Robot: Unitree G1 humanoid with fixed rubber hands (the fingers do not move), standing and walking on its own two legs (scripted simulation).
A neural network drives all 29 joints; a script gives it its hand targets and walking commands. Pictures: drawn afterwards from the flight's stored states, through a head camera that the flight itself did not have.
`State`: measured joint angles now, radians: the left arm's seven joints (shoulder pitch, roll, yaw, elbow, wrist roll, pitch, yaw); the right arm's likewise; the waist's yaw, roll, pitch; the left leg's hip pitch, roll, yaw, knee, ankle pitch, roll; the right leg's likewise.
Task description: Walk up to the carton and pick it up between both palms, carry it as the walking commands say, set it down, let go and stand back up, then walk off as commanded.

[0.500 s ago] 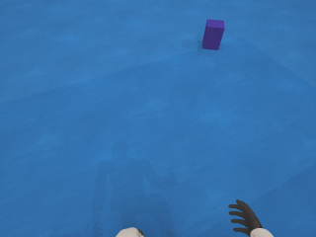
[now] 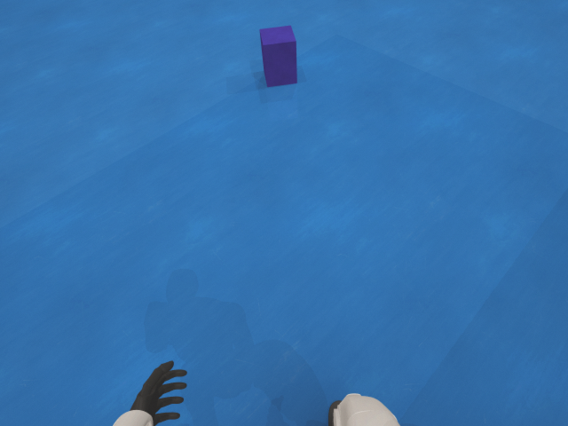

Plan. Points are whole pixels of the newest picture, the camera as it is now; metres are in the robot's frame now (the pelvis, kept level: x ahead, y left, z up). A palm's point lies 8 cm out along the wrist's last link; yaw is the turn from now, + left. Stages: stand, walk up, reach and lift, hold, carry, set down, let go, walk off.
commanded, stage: walk up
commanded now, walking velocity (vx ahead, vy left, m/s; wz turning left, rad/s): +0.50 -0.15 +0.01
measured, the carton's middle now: (278, 57) +2.03 -0.18 -0.62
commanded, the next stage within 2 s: none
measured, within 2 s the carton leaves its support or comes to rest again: neither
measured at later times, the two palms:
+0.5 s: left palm out of the picture +0.10 +0.20 -0.11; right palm (376, 221) +0.45 -0.21 -0.10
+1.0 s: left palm (173, 174) +0.65 +0.20 -0.09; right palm (404, 263) +0.35 -0.24 -0.10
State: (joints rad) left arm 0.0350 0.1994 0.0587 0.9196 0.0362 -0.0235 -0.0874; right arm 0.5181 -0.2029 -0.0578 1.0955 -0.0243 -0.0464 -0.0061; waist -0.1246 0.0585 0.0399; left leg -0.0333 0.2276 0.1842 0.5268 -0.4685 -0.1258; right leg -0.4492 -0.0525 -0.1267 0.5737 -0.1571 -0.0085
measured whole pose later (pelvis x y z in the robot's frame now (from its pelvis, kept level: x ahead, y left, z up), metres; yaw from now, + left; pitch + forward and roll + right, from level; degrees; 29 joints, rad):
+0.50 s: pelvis +0.26 +0.00 +0.01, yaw +0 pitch +0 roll -1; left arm 0.56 0.15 0.03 1.15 0.02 -0.08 0.00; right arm -0.02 -0.20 -0.05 0.91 -0.03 -0.02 0.05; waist 0.11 0.01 0.06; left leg -0.52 0.08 0.12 0.62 -0.16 0.00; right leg 0.14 -0.03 -0.13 0.28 -0.42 0.04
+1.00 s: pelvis +0.49 -0.02 +0.03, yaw -1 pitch +0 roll -1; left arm 0.06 0.22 0.06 0.93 0.02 0.00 -0.07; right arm 0.50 -0.17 -0.05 1.10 -0.02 -0.06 -0.01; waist -0.12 0.00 0.06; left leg -0.01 0.09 0.14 0.32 -0.30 -0.04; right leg -0.51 -0.12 -0.10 0.62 -0.07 0.03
